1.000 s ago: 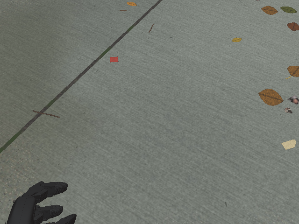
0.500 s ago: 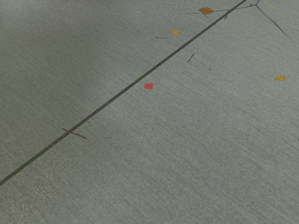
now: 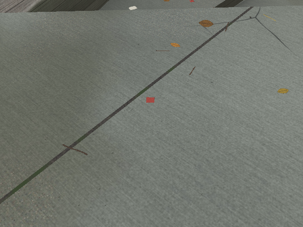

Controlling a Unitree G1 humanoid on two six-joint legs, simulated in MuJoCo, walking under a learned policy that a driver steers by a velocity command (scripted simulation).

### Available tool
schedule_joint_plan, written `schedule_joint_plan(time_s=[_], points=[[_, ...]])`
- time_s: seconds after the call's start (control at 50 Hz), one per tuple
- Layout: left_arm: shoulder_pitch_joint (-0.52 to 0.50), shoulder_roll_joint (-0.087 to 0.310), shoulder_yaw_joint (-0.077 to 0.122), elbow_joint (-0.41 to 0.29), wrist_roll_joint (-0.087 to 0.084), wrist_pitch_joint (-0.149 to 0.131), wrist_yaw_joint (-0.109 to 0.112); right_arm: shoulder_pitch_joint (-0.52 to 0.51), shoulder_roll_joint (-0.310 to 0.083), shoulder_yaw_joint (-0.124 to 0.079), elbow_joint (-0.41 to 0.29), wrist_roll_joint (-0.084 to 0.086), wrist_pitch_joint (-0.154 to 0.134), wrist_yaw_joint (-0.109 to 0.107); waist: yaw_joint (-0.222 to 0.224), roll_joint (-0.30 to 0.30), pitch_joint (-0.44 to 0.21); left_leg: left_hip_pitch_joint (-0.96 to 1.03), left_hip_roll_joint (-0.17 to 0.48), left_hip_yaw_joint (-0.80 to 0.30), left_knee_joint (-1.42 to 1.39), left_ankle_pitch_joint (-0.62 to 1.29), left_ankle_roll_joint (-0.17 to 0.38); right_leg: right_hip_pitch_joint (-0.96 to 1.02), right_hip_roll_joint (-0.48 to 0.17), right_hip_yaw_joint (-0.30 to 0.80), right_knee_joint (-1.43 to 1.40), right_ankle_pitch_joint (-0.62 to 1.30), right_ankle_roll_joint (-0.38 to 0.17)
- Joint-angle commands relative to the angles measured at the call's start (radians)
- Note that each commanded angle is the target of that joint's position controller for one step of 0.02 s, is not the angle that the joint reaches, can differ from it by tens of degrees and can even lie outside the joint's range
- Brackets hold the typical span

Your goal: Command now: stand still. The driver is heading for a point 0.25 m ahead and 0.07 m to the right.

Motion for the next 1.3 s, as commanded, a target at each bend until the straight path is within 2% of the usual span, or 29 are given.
schedule_joint_plan(time_s=[0.02,0.3,0.54,0.84,1.26,1.28,1.3], points=[[-0.006,0.101,0.024,-0.020,-0.002,-0.006,0.008,0.034,-0.104,-0.025,-0.021,0.001,-0.011,-0.003,-0.001,0.017,-0.035,-0.102,0.062,-0.054,-0.118,0.277,0.017,0.137,-0.027,0.021,-0.030,0.245,-0.033],[-0.009,0.095,0.023,0.107,-0.004,0.003,0.016,0.066,-0.100,-0.020,0.095,0.003,-0.010,-0.008,-0.001,0.017,-0.002,-0.092,0.054,-0.036,-0.155,0.244,0.013,0.143,-0.020,0.010,-0.061,0.212,-0.033],[0.009,0.086,0.014,0.173,-0.006,0.004,0.018,0.102,-0.085,-0.007,0.167,0.003,-0.008,-0.010,-0.002,0.015,0.019,-0.094,0.047,-0.023,-0.173,0.205,0.011,0.132,-0.015,0.002,-0.079,0.182,-0.033],[0.042,0.072,0.002,0.209,-0.007,0.004,0.018,0.144,-0.068,0.004,0.214,0.005,-0.006,-0.012,-0.005,0.013,0.032,-0.097,0.042,-0.011,-0.177,0.186,0.008,0.120,-0.011,-0.002,-0.086,0.170,-0.035],[0.079,0.058,-0.010,0.219,-0.009,0.003,0.018,0.190,-0.052,0.012,0.237,0.007,-0.007,-0.013,-0.008,0.012,0.042,-0.102,0.040,0.001,-0.172,0.177,0.005,0.110,-0.006,-0.004,-0.081,0.170,-0.039],[0.106,0.041,-0.014,0.233,-0.010,0.005,0.019,0.225,-0.051,0.010,0.253,0.009,-0.004,-0.016,-0.013,0.030,-0.003,-0.083,0.032,0.003,-0.196,-0.041,0.018,0.120,0.030,-0.046,-0.053,-0.025,-0.040],[0.111,0.054,-0.006,0.232,-0.020,0.003,0.018,0.227,-0.100,-0.005,0.244,0.022,0.000,-0.021,-0.023,0.079,0.024,-0.094,0.056,-0.054,-0.223,-0.337,0.062,0.048,0.078,-0.098,0.025,-0.299,-0.047]])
